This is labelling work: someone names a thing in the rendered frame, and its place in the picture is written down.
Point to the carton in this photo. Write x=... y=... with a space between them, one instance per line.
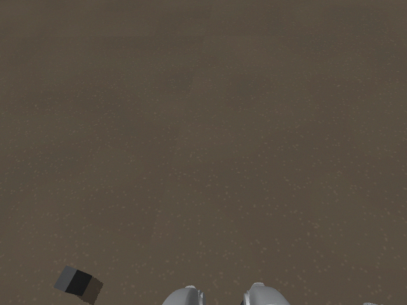
x=73 y=281

